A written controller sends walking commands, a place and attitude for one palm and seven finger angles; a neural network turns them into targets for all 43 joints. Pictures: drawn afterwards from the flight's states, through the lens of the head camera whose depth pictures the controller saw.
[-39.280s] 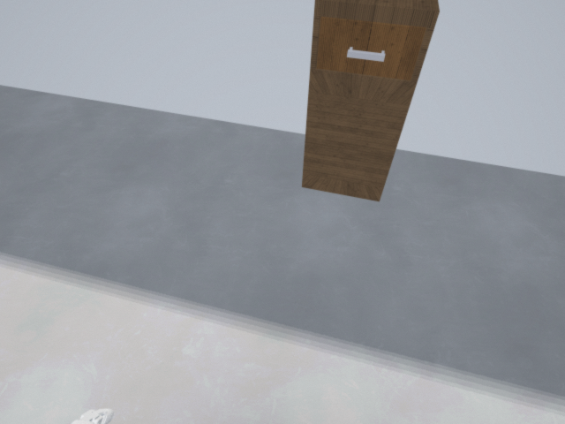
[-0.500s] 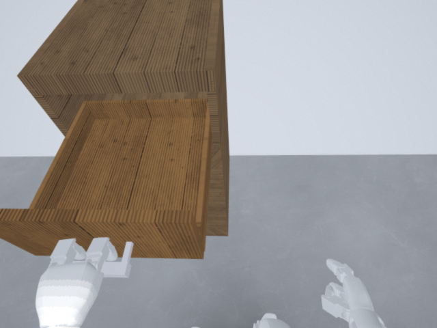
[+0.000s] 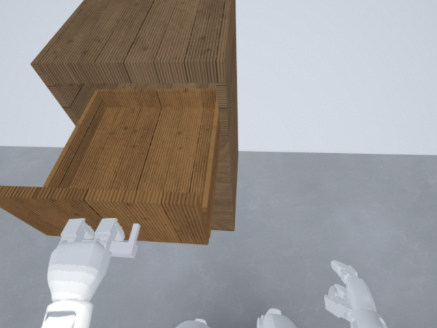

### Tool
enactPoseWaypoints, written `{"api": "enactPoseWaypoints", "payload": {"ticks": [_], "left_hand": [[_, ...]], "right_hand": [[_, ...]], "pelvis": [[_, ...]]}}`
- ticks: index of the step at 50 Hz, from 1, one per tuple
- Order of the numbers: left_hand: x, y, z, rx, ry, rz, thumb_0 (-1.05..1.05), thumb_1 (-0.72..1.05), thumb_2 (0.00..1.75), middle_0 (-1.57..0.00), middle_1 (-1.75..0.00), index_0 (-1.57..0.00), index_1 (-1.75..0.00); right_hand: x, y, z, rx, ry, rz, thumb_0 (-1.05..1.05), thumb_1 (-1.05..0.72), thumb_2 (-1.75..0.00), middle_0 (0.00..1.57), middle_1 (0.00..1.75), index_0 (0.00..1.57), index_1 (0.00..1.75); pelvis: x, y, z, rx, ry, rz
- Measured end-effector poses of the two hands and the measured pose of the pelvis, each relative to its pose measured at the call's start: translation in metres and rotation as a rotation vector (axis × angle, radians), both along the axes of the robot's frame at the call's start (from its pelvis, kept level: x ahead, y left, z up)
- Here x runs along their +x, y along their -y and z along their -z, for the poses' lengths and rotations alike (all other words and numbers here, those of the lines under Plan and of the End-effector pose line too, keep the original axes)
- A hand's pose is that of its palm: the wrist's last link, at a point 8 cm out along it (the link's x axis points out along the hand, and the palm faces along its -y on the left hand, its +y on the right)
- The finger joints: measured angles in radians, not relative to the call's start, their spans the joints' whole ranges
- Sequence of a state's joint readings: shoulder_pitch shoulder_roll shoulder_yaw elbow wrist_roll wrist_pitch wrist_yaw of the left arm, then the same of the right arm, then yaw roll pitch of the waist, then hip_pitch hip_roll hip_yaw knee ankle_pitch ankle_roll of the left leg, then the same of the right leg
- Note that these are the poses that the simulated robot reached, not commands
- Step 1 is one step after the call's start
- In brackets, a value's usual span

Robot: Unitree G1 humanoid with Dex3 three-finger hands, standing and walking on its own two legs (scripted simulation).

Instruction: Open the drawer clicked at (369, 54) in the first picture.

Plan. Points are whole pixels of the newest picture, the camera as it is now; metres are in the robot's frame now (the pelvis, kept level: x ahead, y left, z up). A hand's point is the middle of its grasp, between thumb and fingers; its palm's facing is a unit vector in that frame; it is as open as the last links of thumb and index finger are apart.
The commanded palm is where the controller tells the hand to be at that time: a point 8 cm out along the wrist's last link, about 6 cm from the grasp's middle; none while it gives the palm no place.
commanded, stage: open the thumb to release the handle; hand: left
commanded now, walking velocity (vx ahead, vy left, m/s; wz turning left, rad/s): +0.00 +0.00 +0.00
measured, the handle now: (102, 237) +0.25 +0.25 +0.02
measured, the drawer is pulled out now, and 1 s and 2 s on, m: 0.28 0.27 0.27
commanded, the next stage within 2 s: lift the hand off the handle in 0.36 s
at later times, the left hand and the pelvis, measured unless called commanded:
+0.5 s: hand (100, 263) +0.21 +0.24 +0.00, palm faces +0.02 -0.05 -1.00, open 13.2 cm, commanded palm +0.17 +0.24 +0.05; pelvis +0.01 +0.00 +0.01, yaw -1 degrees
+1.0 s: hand (95, 261) +0.21 +0.24 +0.03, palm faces +0.02 -0.08 -1.00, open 13.5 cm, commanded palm +0.18 +0.24 +0.09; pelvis +0.02 +0.01 +0.02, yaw +0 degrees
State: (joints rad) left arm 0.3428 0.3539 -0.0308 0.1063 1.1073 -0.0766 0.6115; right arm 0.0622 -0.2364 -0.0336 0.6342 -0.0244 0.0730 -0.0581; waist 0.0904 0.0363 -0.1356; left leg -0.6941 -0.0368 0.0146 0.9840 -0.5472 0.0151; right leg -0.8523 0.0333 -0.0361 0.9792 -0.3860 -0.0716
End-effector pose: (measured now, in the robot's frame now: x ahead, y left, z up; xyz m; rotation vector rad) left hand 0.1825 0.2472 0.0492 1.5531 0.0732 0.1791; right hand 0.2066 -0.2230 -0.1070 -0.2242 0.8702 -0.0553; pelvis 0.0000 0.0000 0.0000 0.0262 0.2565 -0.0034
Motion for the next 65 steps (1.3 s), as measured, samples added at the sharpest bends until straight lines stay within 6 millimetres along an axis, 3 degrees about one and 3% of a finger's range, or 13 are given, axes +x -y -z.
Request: {"api": "enactPoseWaypoints", "payload": {"ticks": [6, 12, 18, 24, 28, 43, 65], "left_hand": [[0.014, 0.002, -0.004, -0.020, -0.051, -0.040, 0.00, 0.49, 0.72, -0.33, -1.31, -0.45, -1.32], [0.013, 0.001, -0.006, -0.038, -0.084, -0.032, 0.00, 0.13, 0.57, -0.30, -1.29, -0.42, -1.28], [0.010, 0.000, -0.004, -0.034, -0.056, -0.012, 0.00, -0.22, 0.42, -0.30, -1.26, -0.36, -1.24], [0.009, 0.002, -0.003, -0.035, -0.042, -0.020, 0.00, -0.41, 0.34, -0.28, -1.23, -0.37, -1.24], [0.001, 0.010, -0.013, -0.075, -0.054, -0.064, 0.00, -0.45, 0.32, -0.28, -1.21, -0.35, -1.23], [0.002, 0.006, -0.011, -0.061, -0.083, -0.062, 0.00, -0.49, 0.30, -0.31, -1.20, -0.34, -1.22], [0.004, 0.003, -0.073, -0.085, -0.021, -0.042, 0.00, -0.49, 0.30, -0.32, -1.20, -0.40, -1.23]], "right_hand": [[-0.010, 0.000, -0.009, 0.031, 0.008, 0.043, 0.01, -0.91, -0.90, 0.20, 0.30, 0.21, 0.30], [-0.019, 0.008, -0.017, 0.014, 0.013, 0.059, 0.01, -0.91, -0.90, 0.20, 0.30, 0.21, 0.30], [-0.021, 0.019, -0.012, -0.023, -0.010, 0.055, 0.01, -0.91, -0.90, 0.20, 0.30, 0.21, 0.30], [-0.016, 0.018, -0.007, -0.019, -0.016, 0.051, 0.01, -0.91, -0.90, 0.19, 0.30, 0.20, 0.30], [-0.009, 0.008, -0.014, 0.019, 0.014, 0.039, 0.01, -0.91, -0.90, 0.19, 0.30, 0.20, 0.30], [0.021, -0.018, -0.030, 0.025, 0.069, -0.059, 0.01, -0.91, -0.90, 0.20, 0.30, 0.21, 0.30], [0.024, -0.029, -0.050, 0.050, 0.075, -0.076, 0.01, -0.91, -0.90, 0.20, 0.30, 0.20, 0.30]], "pelvis": [[-0.001, 0.002, -0.008, 0.005, 0.022, 0.015], [0.001, 0.003, -0.013, 0.005, 0.022, 0.021], [0.003, 0.002, -0.009, 0.003, 0.002, 0.017], [0.005, -0.001, -0.006, -0.001, -0.003, 0.013], [0.010, -0.004, -0.011, -0.006, 0.021, 0.011], [0.017, -0.006, -0.016, -0.015, 0.052, -0.005], [0.023, -0.012, -0.035, -0.021, 0.135, 0.000]]}}
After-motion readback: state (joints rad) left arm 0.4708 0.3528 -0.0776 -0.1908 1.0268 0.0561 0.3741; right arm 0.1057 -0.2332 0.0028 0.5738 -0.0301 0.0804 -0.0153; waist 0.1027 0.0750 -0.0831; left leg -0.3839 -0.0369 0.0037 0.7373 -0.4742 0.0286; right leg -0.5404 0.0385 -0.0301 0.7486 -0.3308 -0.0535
